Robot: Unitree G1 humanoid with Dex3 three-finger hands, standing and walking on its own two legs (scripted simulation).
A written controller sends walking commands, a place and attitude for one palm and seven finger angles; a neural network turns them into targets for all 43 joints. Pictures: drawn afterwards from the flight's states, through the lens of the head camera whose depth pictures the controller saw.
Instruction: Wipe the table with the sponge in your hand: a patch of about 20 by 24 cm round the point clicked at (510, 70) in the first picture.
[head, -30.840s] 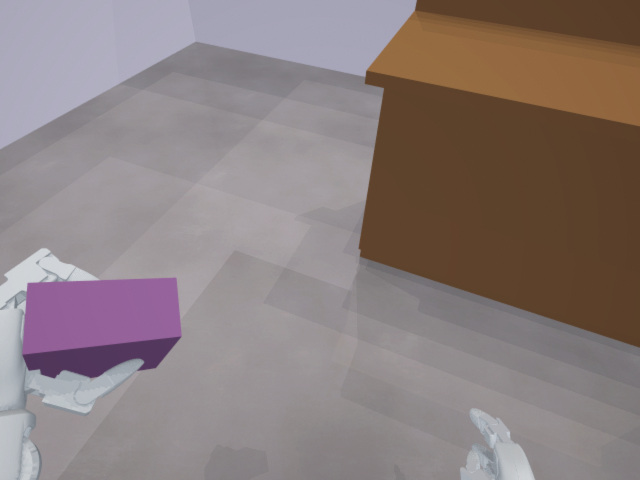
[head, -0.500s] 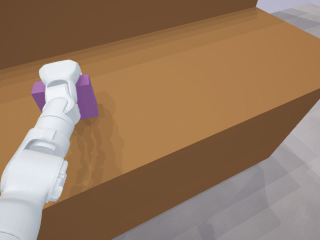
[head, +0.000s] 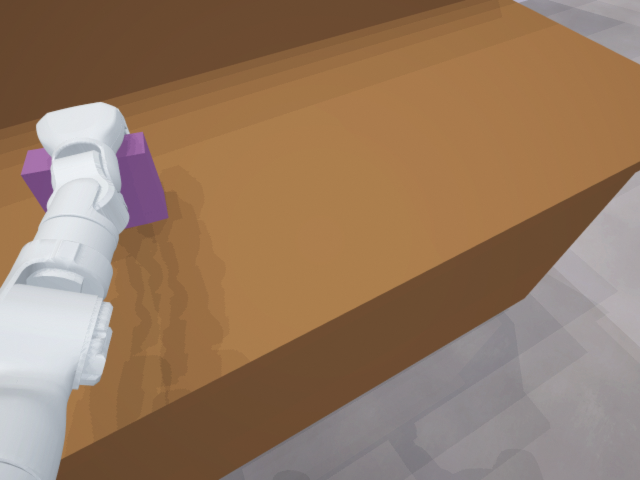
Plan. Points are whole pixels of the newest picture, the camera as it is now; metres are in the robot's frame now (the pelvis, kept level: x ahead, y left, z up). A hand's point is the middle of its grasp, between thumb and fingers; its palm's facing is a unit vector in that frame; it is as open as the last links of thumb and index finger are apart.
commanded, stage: wipe back along the third lane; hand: left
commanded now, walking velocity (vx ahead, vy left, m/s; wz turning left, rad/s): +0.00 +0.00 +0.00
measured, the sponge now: (108, 197) +0.46 +0.28 +0.09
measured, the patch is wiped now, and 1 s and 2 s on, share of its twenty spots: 0.95 0.95 0.95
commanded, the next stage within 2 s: slide back across to the middle lane in 1.48 s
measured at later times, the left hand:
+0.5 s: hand (101, 196) +0.43 +0.26 +0.13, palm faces +0.01 -0.04 -1.00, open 9.9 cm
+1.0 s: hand (113, 232) +0.37 +0.23 +0.13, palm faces +0.11 -0.07 -0.99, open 9.8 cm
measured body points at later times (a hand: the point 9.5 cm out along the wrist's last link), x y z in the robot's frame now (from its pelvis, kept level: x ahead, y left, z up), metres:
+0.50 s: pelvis +0.02 +0.01 +0.00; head +0.04 -0.01 +0.45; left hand +0.42 +0.26 +0.18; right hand +0.23 -0.22 -0.10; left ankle -0.06 +0.13 -0.74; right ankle -0.02 -0.15 -0.74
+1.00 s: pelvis +0.02 +0.01 +0.00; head +0.02 -0.02 +0.45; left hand +0.36 +0.23 +0.18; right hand +0.25 -0.18 -0.10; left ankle -0.06 +0.13 -0.74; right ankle -0.02 -0.15 -0.74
